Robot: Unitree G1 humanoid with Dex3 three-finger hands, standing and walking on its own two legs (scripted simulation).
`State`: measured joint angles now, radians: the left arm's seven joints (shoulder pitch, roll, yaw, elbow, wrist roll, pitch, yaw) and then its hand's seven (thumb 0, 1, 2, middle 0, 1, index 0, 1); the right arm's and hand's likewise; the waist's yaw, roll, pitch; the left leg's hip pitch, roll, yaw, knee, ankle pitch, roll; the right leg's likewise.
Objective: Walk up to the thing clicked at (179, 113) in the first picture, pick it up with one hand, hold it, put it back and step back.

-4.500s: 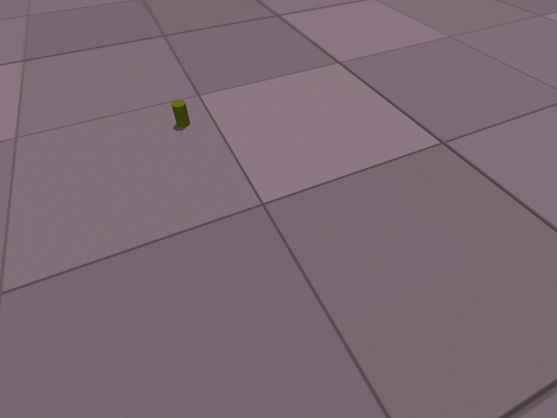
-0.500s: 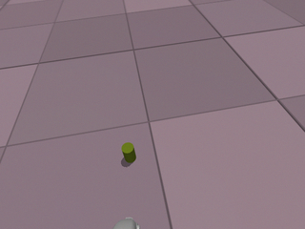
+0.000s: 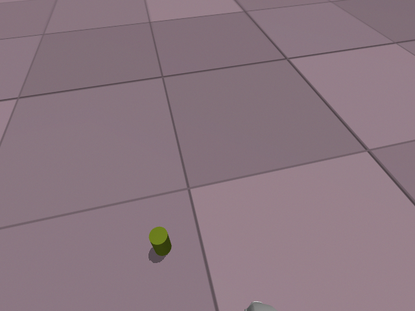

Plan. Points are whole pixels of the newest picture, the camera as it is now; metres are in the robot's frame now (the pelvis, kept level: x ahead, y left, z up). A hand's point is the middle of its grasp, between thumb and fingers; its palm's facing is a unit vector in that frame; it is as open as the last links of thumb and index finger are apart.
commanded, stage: walk up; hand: left
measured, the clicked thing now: (160, 241) +0.52 +0.24 -0.69
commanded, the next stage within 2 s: stand in 1.60 s
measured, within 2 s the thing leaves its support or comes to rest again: neither
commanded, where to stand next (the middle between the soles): +0.17 +0.01 m, yaw +1 degrees
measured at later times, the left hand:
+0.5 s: hand out of the picture +0.15 +0.27 -0.16, palm faces -0.01 -0.93 -0.37, open 7.4 cm
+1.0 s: hand out of the picture +0.15 +0.28 -0.14, palm faces +0.02 -0.93 -0.36, open 7.4 cm
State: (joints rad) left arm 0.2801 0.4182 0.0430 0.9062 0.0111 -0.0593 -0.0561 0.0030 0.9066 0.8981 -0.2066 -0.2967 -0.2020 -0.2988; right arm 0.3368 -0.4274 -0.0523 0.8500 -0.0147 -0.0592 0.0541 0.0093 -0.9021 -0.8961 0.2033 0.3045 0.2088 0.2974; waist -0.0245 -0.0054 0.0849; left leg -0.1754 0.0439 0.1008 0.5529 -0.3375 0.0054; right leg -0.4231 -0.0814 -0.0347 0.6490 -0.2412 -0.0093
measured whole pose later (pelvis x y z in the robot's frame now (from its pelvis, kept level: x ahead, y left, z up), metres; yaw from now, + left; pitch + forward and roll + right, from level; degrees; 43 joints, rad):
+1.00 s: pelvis +0.09 +0.02 +0.02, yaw +1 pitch -2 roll +0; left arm 0.07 0.36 -0.01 1.17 0.00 -0.02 -0.01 0.00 0.91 0.90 -0.21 -0.30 -0.20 -0.30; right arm 0.02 -0.36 0.00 1.15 0.00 0.00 0.02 0.01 -0.91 -0.90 0.20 0.30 0.21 0.30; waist 0.02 0.02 0.06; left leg -0.18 0.02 0.02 0.38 -0.15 -0.01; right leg -0.15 -0.06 -0.05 0.35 -0.16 0.04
